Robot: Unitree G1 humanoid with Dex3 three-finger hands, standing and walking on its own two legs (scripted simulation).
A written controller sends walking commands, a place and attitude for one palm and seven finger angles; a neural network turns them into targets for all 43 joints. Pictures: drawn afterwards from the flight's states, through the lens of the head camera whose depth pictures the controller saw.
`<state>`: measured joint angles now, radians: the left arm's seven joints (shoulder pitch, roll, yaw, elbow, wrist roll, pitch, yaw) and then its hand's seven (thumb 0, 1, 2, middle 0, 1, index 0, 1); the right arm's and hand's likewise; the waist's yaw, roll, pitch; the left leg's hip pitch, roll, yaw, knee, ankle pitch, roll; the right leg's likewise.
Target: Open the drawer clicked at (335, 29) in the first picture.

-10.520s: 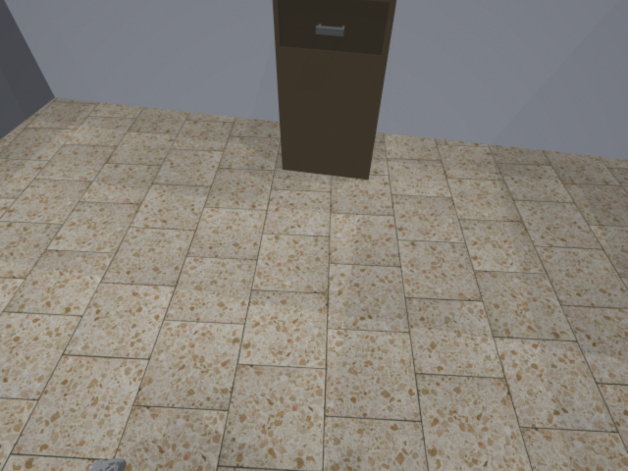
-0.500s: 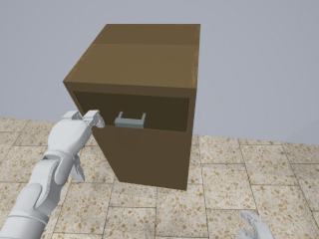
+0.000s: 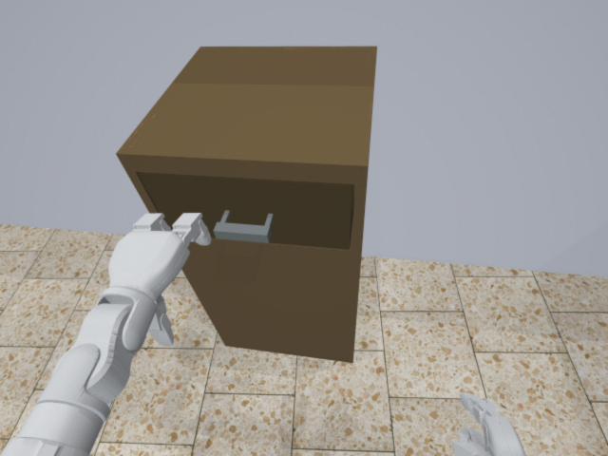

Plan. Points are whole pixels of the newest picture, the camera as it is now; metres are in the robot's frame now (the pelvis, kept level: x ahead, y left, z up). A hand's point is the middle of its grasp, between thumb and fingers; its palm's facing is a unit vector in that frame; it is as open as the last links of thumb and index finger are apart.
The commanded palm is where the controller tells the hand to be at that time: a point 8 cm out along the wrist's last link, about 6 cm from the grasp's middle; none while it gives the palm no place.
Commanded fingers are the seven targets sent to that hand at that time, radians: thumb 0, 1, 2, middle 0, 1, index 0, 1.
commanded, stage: move the hooked fingers above the handle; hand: left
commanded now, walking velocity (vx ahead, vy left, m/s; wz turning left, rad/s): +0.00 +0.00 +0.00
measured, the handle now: (245, 224) +0.52 +0.20 -0.05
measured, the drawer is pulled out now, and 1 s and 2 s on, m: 0.00 0.00 0.00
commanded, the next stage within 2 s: none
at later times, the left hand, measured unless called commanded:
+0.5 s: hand (201, 249) +0.38 +0.22 +0.04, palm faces -0.02 -0.06 -1.00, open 13.8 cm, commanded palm +0.37 +0.22 +0.10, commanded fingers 0.00 -0.50 0.30 -0.30 -1.20 -0.30 -1.20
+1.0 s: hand (212, 237) +0.42 +0.22 +0.02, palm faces -0.06 -0.04 -1.00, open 13.8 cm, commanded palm +0.41 +0.22 +0.07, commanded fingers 0.00 -0.50 0.30 -0.30 -1.20 -0.30 -1.20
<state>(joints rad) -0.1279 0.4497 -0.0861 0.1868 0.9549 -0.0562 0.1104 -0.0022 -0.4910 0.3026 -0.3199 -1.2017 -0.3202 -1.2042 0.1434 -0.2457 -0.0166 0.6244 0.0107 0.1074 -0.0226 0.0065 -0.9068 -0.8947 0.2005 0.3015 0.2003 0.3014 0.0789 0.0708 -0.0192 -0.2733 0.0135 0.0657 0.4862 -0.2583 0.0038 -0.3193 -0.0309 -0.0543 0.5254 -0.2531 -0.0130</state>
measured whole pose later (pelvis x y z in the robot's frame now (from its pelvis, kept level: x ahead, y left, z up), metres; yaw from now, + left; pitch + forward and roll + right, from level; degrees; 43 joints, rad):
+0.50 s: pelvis +0.01 +0.00 -0.01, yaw +0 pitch +8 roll +1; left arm -0.36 0.42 -0.10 0.47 1.01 -0.07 0.18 0.00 -0.49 0.30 -0.32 -1.20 -0.32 -1.20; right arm 0.25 -0.26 -0.06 0.65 0.01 0.12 -0.03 0.01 -0.91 -0.89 0.20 0.30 0.20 0.30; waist 0.03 0.05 -0.06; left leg -0.40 0.02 0.07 0.57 -0.31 0.01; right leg -0.44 -0.03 -0.04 0.60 -0.29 -0.01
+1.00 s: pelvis +0.01 +0.01 -0.01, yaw +0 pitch +11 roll +0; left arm -0.55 0.41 -0.10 0.75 1.05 -0.10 0.23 0.00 -0.49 0.30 -0.32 -1.20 -0.32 -1.20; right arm 0.27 -0.25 -0.07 0.66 0.01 0.13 -0.03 0.00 -0.91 -0.89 0.20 0.30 0.20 0.30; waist -0.01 0.04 -0.09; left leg -0.50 0.02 0.07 0.64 -0.34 0.01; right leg -0.54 -0.03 -0.05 0.65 -0.31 -0.01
